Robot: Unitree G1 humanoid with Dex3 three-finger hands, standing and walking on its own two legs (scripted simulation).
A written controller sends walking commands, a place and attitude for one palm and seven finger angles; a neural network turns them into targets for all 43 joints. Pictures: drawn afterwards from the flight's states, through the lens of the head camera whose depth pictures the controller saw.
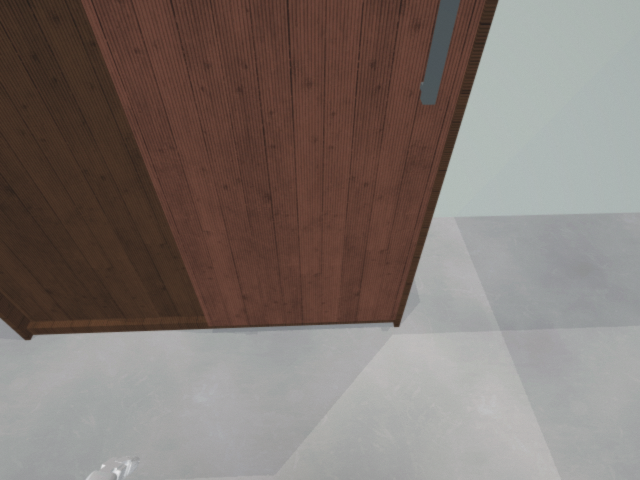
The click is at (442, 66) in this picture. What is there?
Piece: wardrobe's sliding door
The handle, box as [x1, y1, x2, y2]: [420, 0, 459, 104]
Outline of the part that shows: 459,0 440,0 424,81 421,82 420,85 420,99 423,104 434,104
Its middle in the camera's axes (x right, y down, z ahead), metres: +0.20 -0.36 +0.64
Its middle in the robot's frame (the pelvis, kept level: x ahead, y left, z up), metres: +0.75 -0.15 +0.26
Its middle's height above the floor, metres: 1.03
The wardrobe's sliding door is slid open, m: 0.00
